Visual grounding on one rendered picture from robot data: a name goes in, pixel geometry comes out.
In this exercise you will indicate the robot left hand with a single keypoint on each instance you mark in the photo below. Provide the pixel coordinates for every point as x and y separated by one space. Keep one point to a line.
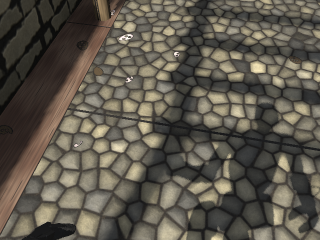
48 231

